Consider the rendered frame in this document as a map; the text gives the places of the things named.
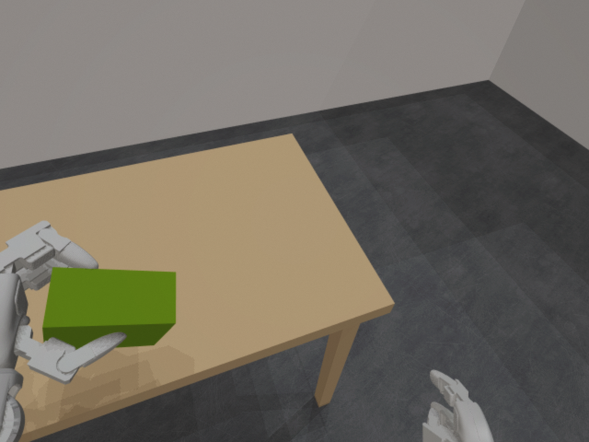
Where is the table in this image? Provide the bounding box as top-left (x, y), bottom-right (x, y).
top-left (0, 134), bottom-right (395, 442)

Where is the robot left forearm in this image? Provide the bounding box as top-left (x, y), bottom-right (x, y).
top-left (0, 368), bottom-right (25, 442)

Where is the left robot hand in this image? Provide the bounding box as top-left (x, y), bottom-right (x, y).
top-left (0, 221), bottom-right (127, 385)

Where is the right robot hand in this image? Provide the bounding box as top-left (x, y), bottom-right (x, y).
top-left (422, 370), bottom-right (494, 442)

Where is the sponge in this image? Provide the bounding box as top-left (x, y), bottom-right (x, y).
top-left (42, 267), bottom-right (176, 350)

